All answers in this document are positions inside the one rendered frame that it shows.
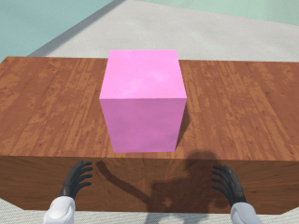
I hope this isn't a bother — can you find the robot right hand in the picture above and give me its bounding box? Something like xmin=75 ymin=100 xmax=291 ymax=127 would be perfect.
xmin=211 ymin=165 xmax=247 ymax=208

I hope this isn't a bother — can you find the pedestal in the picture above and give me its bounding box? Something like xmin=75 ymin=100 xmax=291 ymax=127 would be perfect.
xmin=0 ymin=56 xmax=299 ymax=215

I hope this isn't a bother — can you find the left robot forearm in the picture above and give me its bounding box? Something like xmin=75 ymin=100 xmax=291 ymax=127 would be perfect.
xmin=43 ymin=196 xmax=76 ymax=224

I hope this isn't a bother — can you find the robot left hand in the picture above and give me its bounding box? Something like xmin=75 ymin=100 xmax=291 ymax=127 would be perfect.
xmin=59 ymin=161 xmax=93 ymax=200

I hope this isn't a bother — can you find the right robot forearm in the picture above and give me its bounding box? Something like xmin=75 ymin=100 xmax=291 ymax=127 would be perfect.
xmin=230 ymin=202 xmax=263 ymax=224

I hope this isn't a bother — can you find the carton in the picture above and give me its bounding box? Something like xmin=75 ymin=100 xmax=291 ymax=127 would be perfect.
xmin=99 ymin=49 xmax=187 ymax=153

